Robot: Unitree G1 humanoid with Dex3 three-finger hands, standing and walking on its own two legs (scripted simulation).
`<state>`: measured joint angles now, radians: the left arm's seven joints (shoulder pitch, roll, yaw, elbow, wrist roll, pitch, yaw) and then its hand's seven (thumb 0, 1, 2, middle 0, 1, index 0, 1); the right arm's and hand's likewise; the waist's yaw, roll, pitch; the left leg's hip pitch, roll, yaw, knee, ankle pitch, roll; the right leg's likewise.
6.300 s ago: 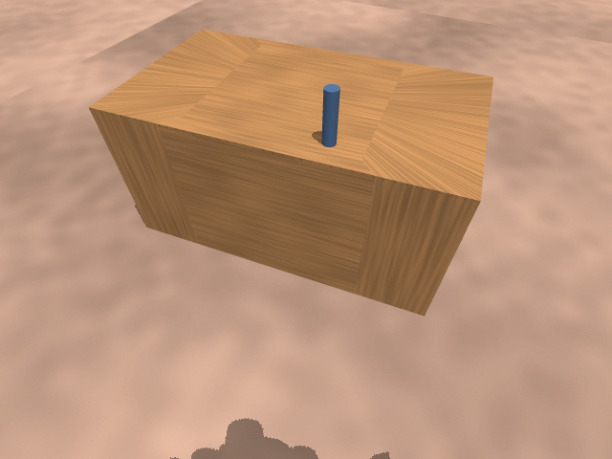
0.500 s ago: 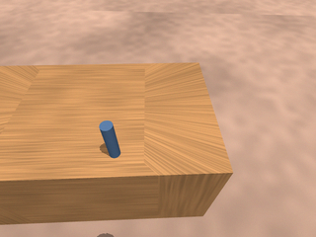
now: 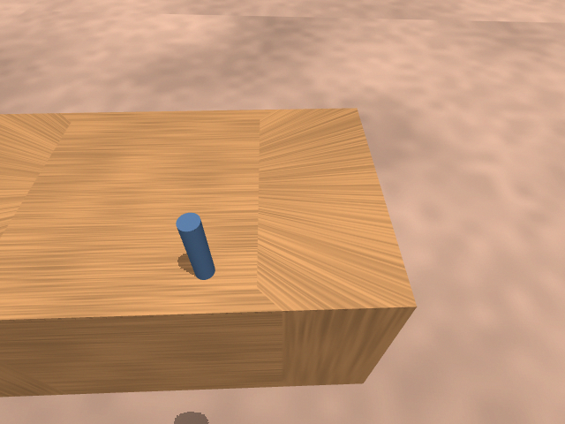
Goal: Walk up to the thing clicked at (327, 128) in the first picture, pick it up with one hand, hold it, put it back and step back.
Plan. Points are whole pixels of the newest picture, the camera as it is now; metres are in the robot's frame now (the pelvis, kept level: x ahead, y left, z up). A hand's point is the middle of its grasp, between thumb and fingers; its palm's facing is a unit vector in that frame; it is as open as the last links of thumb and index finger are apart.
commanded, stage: stand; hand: left
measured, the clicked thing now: (197, 248) +0.44 +0.18 -0.09
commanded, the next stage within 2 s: rise first in 0.24 s
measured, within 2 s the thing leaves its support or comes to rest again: neither
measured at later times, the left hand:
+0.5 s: hand out of the picture +0.14 +0.24 -0.14, palm faces +0.10 -0.95 -0.31, open 9.1 cm
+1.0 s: hand (133, 398) +0.18 +0.24 -0.10, palm faces +0.19 -0.92 -0.34, open 17.0 cm
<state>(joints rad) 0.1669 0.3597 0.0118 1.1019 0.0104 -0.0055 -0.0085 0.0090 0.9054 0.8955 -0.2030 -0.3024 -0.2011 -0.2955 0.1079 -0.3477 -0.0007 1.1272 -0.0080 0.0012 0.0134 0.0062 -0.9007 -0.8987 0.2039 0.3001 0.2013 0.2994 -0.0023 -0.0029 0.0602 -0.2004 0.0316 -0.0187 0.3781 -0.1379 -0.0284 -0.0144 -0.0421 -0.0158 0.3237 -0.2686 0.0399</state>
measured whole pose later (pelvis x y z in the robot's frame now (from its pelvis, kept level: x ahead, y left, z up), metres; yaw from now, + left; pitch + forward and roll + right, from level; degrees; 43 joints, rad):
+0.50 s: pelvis -0.01 +0.00 -0.01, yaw -1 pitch +0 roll +0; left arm 0.09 0.31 0.06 0.91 -0.08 -0.08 0.04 0.01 0.71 0.70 -0.13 -0.18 -0.12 -0.18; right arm 0.04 -0.30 -0.04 0.96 0.07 -0.08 -0.04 0.01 -0.71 -0.71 0.12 0.18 0.12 0.18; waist 0.00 0.00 0.09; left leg -0.30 0.04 0.00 0.45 -0.15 -0.03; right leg -0.14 -0.04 0.01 0.44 -0.30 0.04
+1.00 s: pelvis +0.00 -0.01 -0.01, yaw -2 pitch +1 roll +0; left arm 0.18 0.28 0.16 0.66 -0.03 -0.09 0.08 0.00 -0.45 0.07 -0.07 -0.07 -0.07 -0.06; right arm 0.17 -0.24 -0.10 0.71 0.03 -0.05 -0.07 0.00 0.38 -0.09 0.06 0.05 0.06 0.05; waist 0.01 0.00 0.02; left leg -0.30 0.05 0.02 0.44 -0.17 -0.04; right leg -0.16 -0.03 0.02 0.45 -0.32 0.03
